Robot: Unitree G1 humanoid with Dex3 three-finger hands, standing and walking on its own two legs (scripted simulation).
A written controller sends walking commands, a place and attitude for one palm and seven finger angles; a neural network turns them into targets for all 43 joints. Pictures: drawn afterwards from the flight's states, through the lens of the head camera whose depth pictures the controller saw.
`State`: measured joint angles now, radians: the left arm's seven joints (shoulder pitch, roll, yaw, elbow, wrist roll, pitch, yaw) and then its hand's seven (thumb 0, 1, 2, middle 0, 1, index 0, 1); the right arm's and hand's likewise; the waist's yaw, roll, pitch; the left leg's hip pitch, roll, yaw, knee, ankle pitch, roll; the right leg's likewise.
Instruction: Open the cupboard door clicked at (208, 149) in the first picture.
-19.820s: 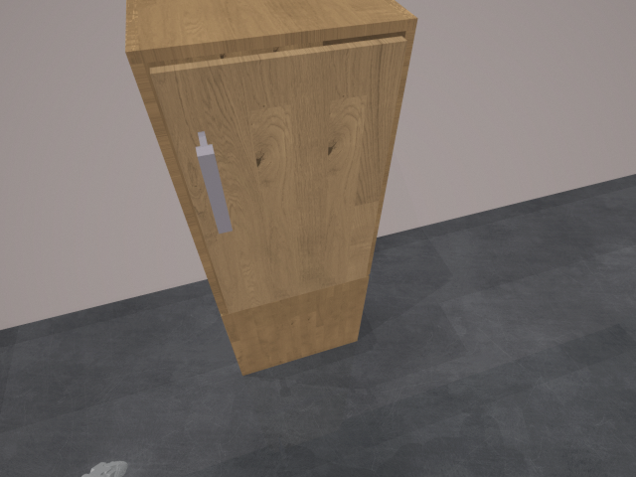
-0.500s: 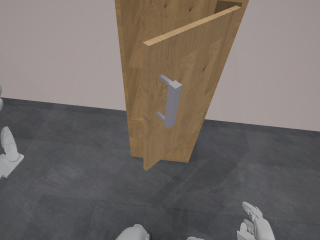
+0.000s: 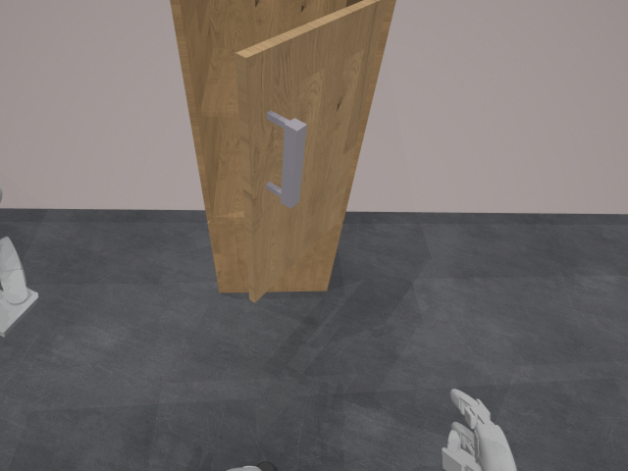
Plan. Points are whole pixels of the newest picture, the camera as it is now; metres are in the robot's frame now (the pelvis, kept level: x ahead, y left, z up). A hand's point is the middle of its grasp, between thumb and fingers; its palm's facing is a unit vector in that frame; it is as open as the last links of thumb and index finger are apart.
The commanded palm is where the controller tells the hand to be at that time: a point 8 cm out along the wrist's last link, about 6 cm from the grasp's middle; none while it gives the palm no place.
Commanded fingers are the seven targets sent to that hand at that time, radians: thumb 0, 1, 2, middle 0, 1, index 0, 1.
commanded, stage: stop stepping back and stand still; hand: left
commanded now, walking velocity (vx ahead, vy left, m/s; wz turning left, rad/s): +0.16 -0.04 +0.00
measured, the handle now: (282, 161) +0.55 +0.07 +0.08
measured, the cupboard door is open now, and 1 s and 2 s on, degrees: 48 48 48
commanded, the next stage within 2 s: let the arm hang, fingers relaxed in 0.56 s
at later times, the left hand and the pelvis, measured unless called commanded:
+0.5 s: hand out of the picture +0.15 +0.27 +0.18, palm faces +0.45 -0.77 -0.45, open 7.4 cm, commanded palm +0.08 +0.32 +0.18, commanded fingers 0.00 0.90 0.90 -0.20 -0.30 -0.20 -0.30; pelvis -0.05 +0.01 +0.00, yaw +2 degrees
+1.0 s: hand out of the picture -0.02 +0.18 -0.17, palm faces +0.14 -0.97 -0.19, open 6.8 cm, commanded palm none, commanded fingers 0.00 0.90 0.90 -0.20 -0.30 -0.20 -0.30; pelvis -0.05 +0.00 +0.00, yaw +6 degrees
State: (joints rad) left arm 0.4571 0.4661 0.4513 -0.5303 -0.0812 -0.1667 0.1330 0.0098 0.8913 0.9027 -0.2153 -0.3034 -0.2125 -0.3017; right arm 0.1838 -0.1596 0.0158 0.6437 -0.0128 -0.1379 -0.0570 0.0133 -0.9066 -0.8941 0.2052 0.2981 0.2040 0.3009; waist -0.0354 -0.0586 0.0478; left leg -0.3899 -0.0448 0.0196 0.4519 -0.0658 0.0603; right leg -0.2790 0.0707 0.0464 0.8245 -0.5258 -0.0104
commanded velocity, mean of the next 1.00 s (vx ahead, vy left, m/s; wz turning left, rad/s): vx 0.06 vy -0.02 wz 0.00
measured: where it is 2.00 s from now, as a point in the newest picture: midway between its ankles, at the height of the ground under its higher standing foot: outside the picture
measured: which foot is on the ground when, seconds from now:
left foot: down 0.00-0.10, up 0.12-0.32, down 0.34-1.00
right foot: up 0.00-0.10, down 0.12-1.00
